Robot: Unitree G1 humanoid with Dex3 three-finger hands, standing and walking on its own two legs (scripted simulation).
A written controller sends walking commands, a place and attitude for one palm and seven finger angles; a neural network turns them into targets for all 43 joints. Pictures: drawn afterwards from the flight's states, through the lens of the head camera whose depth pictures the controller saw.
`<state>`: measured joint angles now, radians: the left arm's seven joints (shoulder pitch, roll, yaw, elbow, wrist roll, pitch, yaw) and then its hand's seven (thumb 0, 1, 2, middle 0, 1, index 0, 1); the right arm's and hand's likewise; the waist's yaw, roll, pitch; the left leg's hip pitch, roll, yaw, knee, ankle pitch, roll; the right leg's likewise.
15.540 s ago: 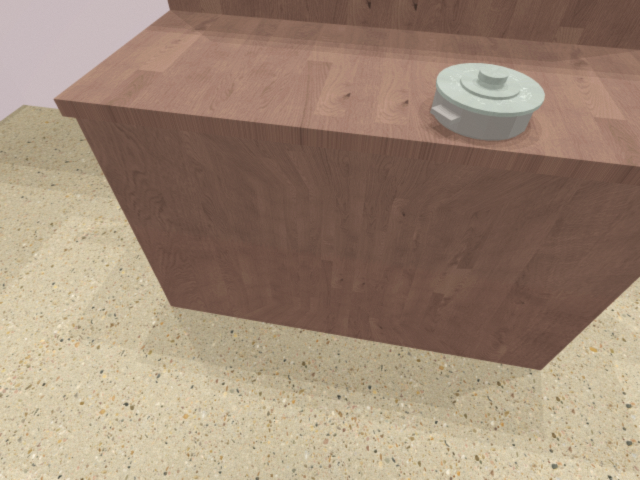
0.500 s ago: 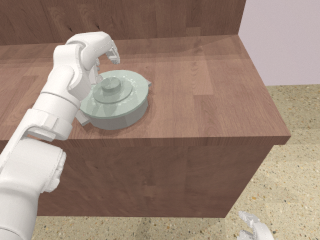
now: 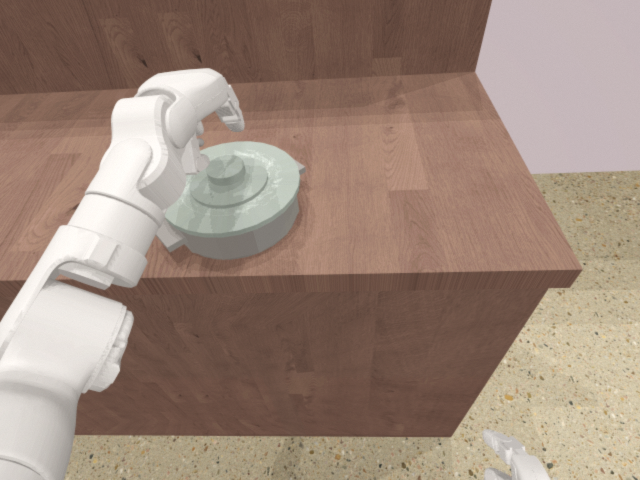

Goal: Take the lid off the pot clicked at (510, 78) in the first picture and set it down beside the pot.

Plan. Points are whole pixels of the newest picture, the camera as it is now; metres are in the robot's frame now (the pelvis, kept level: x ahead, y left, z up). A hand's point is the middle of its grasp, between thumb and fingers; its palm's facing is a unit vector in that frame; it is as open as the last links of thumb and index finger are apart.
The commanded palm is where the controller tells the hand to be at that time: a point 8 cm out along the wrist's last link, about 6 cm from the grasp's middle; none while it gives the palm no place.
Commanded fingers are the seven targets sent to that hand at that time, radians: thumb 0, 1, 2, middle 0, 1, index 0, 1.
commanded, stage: lower the open fingers around the knob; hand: left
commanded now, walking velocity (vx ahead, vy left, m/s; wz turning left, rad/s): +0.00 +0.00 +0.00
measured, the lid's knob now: (225, 170) +0.48 +0.14 +0.15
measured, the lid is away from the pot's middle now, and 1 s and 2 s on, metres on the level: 0.00 0.00 0.01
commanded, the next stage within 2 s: close the fingers and squeeze the knob in 1.24 s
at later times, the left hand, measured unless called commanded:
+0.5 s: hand (213, 169) +0.44 +0.14 +0.19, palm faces -0.28 -0.08 -0.96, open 10.0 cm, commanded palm +0.42 +0.14 +0.25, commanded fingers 0.00 -0.40 1.70 -0.87 -0.08 -0.87 -0.08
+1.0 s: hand (217, 174) +0.44 +0.14 +0.18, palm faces -0.28 -0.07 -0.96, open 10.0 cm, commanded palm +0.42 +0.14 +0.24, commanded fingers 0.00 -0.40 1.70 -0.87 -0.08 -0.87 -0.08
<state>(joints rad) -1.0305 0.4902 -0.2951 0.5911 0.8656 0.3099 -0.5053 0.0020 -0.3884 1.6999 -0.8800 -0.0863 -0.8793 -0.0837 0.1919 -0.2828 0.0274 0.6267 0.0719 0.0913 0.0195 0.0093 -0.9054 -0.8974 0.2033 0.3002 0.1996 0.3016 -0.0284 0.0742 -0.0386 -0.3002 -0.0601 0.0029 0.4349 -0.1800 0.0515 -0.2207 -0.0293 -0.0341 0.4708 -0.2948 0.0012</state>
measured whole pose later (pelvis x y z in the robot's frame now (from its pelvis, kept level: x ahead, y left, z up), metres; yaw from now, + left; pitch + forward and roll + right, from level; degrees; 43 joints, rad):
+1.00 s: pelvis +0.00 -0.01 +0.00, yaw +0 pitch +2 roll +1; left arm -0.95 0.44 -0.31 0.62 0.85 0.34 -0.48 0.00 -0.39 1.70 -0.84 -0.07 -0.88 -0.08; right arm 0.19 -0.28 0.03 0.64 0.07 0.10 0.01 0.01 -0.91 -0.90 0.20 0.30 0.20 0.30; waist -0.03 0.07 -0.04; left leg -0.30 -0.05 0.00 0.45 -0.19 0.04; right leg -0.22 -0.02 -0.04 0.48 -0.31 -0.01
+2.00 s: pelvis +0.00 -0.01 +0.00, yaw +0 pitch +3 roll +1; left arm -1.00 0.44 -0.30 0.71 0.85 0.33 -0.48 0.00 0.03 1.09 -0.67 -0.82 -0.66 -0.81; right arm 0.22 -0.28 0.03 0.66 0.06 0.09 -0.01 0.01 -0.91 -0.90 0.20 0.30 0.20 0.30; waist -0.04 0.07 -0.04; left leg -0.30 -0.05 0.00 0.45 -0.19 0.04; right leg -0.22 -0.02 -0.03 0.48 -0.30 -0.01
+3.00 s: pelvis +0.00 -0.01 +0.00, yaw -1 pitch +2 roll +1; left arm -0.94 0.45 -0.29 0.63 0.84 0.35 -0.46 -0.01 0.15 0.88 -0.63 -0.89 -0.65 -0.84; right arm 0.16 -0.28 0.05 0.65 0.06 0.09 -0.01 0.01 -0.90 -0.90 0.20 0.30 0.20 0.30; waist -0.04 0.07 -0.05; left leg -0.30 -0.05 0.00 0.46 -0.20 0.04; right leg -0.22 -0.01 -0.03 0.49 -0.31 -0.01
